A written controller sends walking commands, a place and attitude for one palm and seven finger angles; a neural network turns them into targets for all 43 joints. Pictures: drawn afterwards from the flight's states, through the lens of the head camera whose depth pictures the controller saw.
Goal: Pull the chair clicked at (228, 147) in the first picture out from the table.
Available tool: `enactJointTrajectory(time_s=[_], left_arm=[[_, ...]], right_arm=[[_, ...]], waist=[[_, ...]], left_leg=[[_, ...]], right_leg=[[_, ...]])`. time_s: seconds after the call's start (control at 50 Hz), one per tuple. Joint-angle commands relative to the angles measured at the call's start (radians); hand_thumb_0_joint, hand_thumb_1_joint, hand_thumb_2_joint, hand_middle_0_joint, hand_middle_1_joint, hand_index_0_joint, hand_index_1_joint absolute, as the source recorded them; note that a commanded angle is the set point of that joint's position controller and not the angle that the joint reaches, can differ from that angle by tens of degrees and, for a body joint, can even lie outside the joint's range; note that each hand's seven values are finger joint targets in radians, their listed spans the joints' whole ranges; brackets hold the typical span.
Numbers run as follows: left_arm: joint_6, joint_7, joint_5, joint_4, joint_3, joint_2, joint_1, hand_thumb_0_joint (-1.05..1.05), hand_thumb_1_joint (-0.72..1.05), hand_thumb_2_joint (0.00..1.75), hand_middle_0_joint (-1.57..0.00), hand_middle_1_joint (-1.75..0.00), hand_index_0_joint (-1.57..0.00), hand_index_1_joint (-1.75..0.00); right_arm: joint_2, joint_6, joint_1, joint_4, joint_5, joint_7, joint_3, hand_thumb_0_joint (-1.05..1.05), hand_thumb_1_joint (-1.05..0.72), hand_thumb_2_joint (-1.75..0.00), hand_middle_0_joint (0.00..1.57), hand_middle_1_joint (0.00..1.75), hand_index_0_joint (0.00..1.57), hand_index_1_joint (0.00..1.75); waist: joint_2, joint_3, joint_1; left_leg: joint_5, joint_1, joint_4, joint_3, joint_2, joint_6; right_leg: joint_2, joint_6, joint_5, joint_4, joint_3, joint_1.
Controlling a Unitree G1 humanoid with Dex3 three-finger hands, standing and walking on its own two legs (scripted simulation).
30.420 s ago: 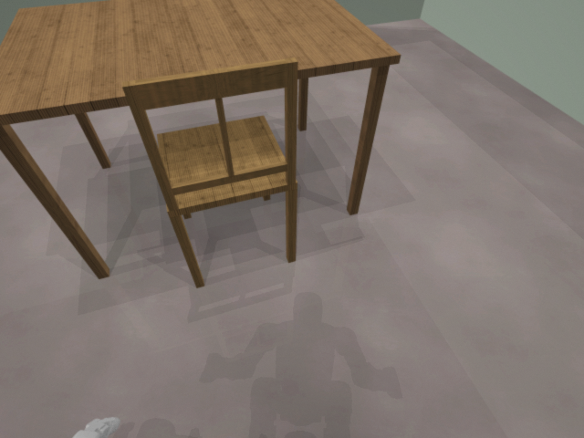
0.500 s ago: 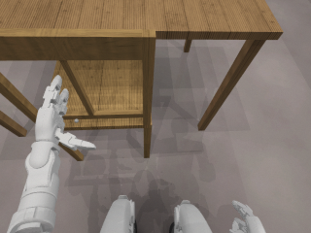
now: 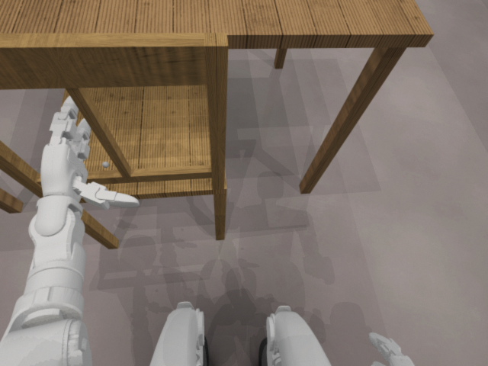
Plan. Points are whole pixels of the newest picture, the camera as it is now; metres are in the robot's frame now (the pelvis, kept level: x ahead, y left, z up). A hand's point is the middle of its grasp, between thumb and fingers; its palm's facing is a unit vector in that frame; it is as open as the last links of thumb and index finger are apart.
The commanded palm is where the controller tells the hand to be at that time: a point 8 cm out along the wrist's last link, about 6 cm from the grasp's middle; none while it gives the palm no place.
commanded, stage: push the fingers through the gap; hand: left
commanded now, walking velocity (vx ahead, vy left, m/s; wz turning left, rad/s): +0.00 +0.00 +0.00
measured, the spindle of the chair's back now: (105, 137) +0.48 +0.23 +0.01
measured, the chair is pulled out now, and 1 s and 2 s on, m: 0.00 0.00 0.00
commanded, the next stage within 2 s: hook a spindle and tug to test in 0.72 s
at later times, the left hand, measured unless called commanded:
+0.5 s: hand (105, 142) +0.47 +0.22 +0.02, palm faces +0.09 -1.00 -0.04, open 16.9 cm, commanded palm +0.44 +0.26 +0.02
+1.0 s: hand (106, 145) +0.46 +0.22 +0.02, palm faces +0.10 -1.00 -0.02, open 16.6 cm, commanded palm +0.44 +0.26 +0.02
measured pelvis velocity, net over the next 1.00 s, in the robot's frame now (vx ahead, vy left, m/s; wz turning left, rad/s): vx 0.00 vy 0.01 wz -0.01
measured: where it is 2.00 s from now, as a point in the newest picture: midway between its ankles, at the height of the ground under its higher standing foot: outside the picture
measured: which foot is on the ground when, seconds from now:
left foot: down 0.00-1.00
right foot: down 0.00-1.00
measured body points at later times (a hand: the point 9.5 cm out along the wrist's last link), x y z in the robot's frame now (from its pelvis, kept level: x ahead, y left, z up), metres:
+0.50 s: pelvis +0.00 +0.00 -0.01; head +0.15 +0.02 +0.42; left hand +0.46 +0.28 +0.03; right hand +0.05 -0.26 -0.12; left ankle +0.04 +0.10 -0.62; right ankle +0.01 -0.13 -0.62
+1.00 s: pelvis +0.00 +0.01 +0.00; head +0.15 +0.04 +0.42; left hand +0.45 +0.28 +0.02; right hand +0.07 -0.25 -0.12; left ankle +0.04 +0.10 -0.62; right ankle +0.01 -0.13 -0.62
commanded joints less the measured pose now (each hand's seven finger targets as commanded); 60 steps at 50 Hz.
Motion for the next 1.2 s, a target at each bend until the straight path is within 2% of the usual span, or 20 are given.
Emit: enactJointTrajectory(time_s=[0.0,0.1,0.18,0.32,0.36,0.46,0.52,0.56,0.58,0.62,0.66,0.76,0.8,0.88,1.0,1.04,1.06,1.1,1.16,1.18], left_arm=[[-0.1,-0.006,0.004,-0.187,0.02,0.217,-0.361,0.0,-0.5,0.3,-0.06,-0.08,-0.06,-0.08],[-0.08,-0.019,0.012,-0.088,0.005,0.211,-0.422,0.0,-0.5,0.3,-0.06,-0.08,-0.06,-0.08],[-0.086,-0.011,0.016,-0.085,0.051,0.263,-0.474,0.0,-0.5,0.3,-0.06,-0.08,-0.06,-0.08],[-0.104,0.008,0.039,-0.028,0.12,0.346,-0.522,0.0,-0.5,0.3,-0.06,-0.08,-0.06,-0.08],[-0.098,-0.006,0.039,-0.027,0.118,0.342,-0.465,0.0,-0.5,0.3,-0.06,-0.08,-0.06,-0.08],[-0.067,-0.046,0.019,0.003,0.07,0.284,-0.448,0.0,-0.5,0.3,-0.06,-0.08,-0.06,-0.08],[-0.074,-0.049,0.007,-0.032,0.077,0.295,-0.507,0.0,-0.5,0.3,-0.06,-0.08,-0.06,-0.08],[-0.095,-0.043,0.009,-0.091,0.068,0.295,-0.548,0.0,-0.5,0.3,-0.06,-0.08,-0.06,-0.08],[-0.104,-0.034,0.012,-0.108,0.088,0.315,-0.54,0.0,-0.5,0.3,-0.06,-0.08,-0.06,-0.08],[-0.117,-0.024,0.017,-0.142,0.058,0.287,-0.552,0.0,-0.5,0.3,-0.06,-0.08,-0.06,-0.08],[-0.114,-0.017,0.024,-0.128,0.048,0.274,-0.52,0.0,-0.5,0.3,-0.06,-0.08,-0.06,-0.08],[-0.066,-0.007,0.039,0.023,0.043,0.251,-0.471,0.0,-0.5,0.3,-0.06,-0.08,-0.06,-0.08],[-0.072,-0.003,0.036,-0.02,0.062,0.272,-0.488,0.0,-0.5,0.3,-0.06,-0.08,-0.06,-0.08],[-0.105,0.0,0.031,-0.068,0.102,0.319,-0.495,0.0,-0.5,0.3,-0.13,-0.3,-0.13,-0.3],[-0.112,-0.016,0.026,-0.097,0.048,0.257,-0.476,0.0,-0.5,0.3,-0.24,-0.63,-0.24,-0.63],[-0.096,-0.02,0.025,-0.059,0.055,0.267,-0.472,0.0,-0.5,0.3,-0.27,-0.74,-0.27,-0.74],[-0.089,-0.024,0.022,-0.047,0.029,0.236,-0.485,0.0,-0.5,0.3,-0.29,-0.79,-0.29,-0.79],[-0.085,-0.023,0.022,-0.061,0.017,0.224,-0.507,0.0,-0.5,0.3,-0.32,-0.9,-0.32,-0.9],[-0.09,-0.012,0.022,-0.056,0.013,0.226,-0.552,0.0,-0.33,0.37,-0.38,-1.07,-0.38,-1.07],[-0.101,-0.004,0.027,-0.091,0.024,0.245,-0.582,0.0,-0.28,0.4,-0.39,-1.12,-0.39,-1.12]], right_arm=[[-0.169,-0.02,0.098,-0.063,-0.002,-0.012,-0.058,0.0,-0.9,-0.9,0.2,0.3,0.2,0.3],[-0.18,-0.008,0.117,-0.05,-0.004,-0.01,-0.059,0.0,-0.9,-0.9,0.2,0.3,0.2,0.3],[-0.184,0.001,0.129,-0.051,-0.009,-0.009,-0.059,0.0,-0.9,-0.9,0.2,0.3,0.2,0.3],[-0.179,0.018,0.147,-0.054,-0.019,-0.007,-0.05,0.0,-0.9,-0.9,0.2,0.3,0.2,0.3],[-0.18,0.025,0.147,-0.068,-0.018,-0.003,-0.05,0.0,-0.9,-0.9,0.2,0.3,0.2,0.3],[-0.183,0.041,0.155,-0.069,-0.008,0.003,-0.051,0.0,-0.9,-0.9,0.2,0.3,0.2,0.3],[-0.185,0.04,0.154,-0.061,-0.006,-0.002,-0.054,0.0,-0.9,-0.9,0.2,0.3,0.2,0.3],[-0.186,0.035,0.156,-0.057,-0.009,-0.004,-0.056,0.0,-0.9,-0.9,0.2,0.3,0.2,0.3],[-0.186,0.036,0.16,-0.054,-0.011,-0.004,-0.058,0.0,-0.9,-0.9,0.2,0.3,0.2,0.3],[-0.183,0.034,0.158,-0.045,-0.015,-0.003,-0.06,0.0,-0.9,-0.9,0.2,0.3,0.2,0.3],[-0.183,0.034,0.163,-0.043,-0.017,0.0,-0.062,0.0,-0.9,-0.9,0.2,0.3,0.2,0.3],[-0.184,0.05,0.164,-0.043,-0.015,0.003,-0.054,0.0,-0.9,-0.9,0.2,0.3,0.2,0.3],[-0.185,0.051,0.157,-0.056,-0.016,0.004,-0.055,0.0,-0.9,-0.9,0.2,0.3,0.2,0.3],[-0.18,0.051,0.15,-0.067,-0.019,0.004,-0.053,0.0,-0.9,-0.9,0.2,0.3,0.2,0.3],[-0.175,0.052,0.141,-0.063,-0.016,0.009,-0.056,0.0,-0.9,-0.9,0.2,0.3,0.2,0.3],[-0.182,0.054,0.144,-0.058,-0.015,0.006,-0.056,0.0,-0.9,-0.9,0.2,0.3,0.2,0.3],[-0.179,0.052,0.146,-0.056,-0.014,0.005,-0.054,0.0,-0.9,-0.9,0.2,0.3,0.2,0.3],[-0.179,0.051,0.14,-0.055,-0.012,0.003,-0.057,0.0,-0.9,-0.9,0.2,0.3,0.2,0.3],[-0.181,0.045,0.147,-0.048,-0.014,-0.001,-0.055,0.0,-0.9,-0.9,0.2,0.3,0.2,0.3],[-0.183,0.043,0.148,-0.046,-0.018,-0.003,-0.056,0.0,-0.9,-0.9,0.2,0.3,0.2,0.3]], waist=[[0.101,-0.463,-0.018],[0.094,-0.431,-0.033],[0.099,-0.488,-0.026],[0.092,-0.508,-0.024],[0.117,-0.53,-0.01],[0.076,-0.471,-0.038],[0.081,-0.476,-0.042],[0.129,-0.503,-0.045],[0.144,-0.533,-0.03],[0.175,-0.557,-0.037],[0.176,-0.548,-0.037],[0.1,-0.416,-0.046],[0.119,-0.455,-0.034],[0.128,-0.508,-0.021],[0.147,-0.517,-0.033],[0.11,-0.489,-0.037],[0.119,-0.469,-0.05],[0.147,-0.472,-0.045],[0.129,-0.462,-0.055],[0.147,-0.502,-0.05]], left_leg=[[0.34,0.421,-0.138,-0.065,-0.026,-0.009],[0.299,0.411,-0.141,-0.075,-0.024,-0.008],[0.336,0.428,-0.129,-0.079,-0.024,-0.006],[0.341,0.367,-0.105,-0.064,-0.028,0.002],[0.371,0.392,-0.112,-0.063,-0.026,-0.001],[0.347,0.377,-0.122,-0.066,-0.022,0.004],[0.33,0.382,-0.12,-0.069,-0.022,0.004],[0.363,0.443,-0.123,-0.081,-0.019,0.0],[0.383,0.476,-0.127,-0.085,-0.017,-0.005],[0.425,0.536,-0.127,-0.094,-0.013,-0.012],[0.439,0.546,-0.128,-0.097,-0.011,-0.013],[0.345,0.43,-0.142,-0.094,-0.017,-0.007],[0.361,0.449,-0.141,-0.089,-0.019,-0.008],[0.414,0.457,-0.125,-0.08,-0.02,-0.008],[0.429,0.493,-0.125,-0.082,-0.016,-0.011],[0.388,0.464,-0.128,-0.087,-0.015,-0.011],[0.376,0.459,-0.129,-0.089,-0.017,-0.008],[0.359,0.48,-0.137,-0.093,-0.017,-0.013],[0.338,0.481,-0.14,-0.104,-0.015,-0.011],[0.37,0.507,-0.137,-0.106,-0.015,-0.012]], right_leg=[[0.032,-0.022,0.277,-0.15,0.023,0.132],[0.03,-0.024,0.233,-0.158,0.017,0.089],[0.03,-0.024,0.255,-0.144,0.019,0.094],[0.033,-0.018,0.287,-0.131,0.033,0.141],[0.035,-0.023,0.309,-0.127,0.032,0.148],[0.038,-0.02,0.295,-0.146,0.024,0.131],[0.036,-0.017,0.276,-0.153,0.026,0.12],[0.038,-0.022,0.276,-0.144,0.019,0.088],[0.038,-0.024,0.277,-0.144,0.017,0.088],[0.038,-0.026,0.289,-0.142,0.01,0.064],[0.04,-0.028,0.288,-0.141,0.007,0.053],[0.038,-0.026,0.242,-0.149,-0.001,0.046],[0.036,-0.026,0.256,-0.147,0.004,0.062],[0.037,-0.026,0.308,-0.135,0.013,0.102],[0.039,-0.025,0.314,-0.14,0.01,0.089],[0.038,-0.024,0.285,-0.144,0.008,0.083],[0.039,-0.024,0.273,-0.145,0.007,0.064],[0.035,-0.026,0.249,-0.148,0.002,0.043],[0.038,-0.028,0.231,-0.147,-0.001,0.025],[0.035,-0.028,0.248,-0.141,0.001,0.03]])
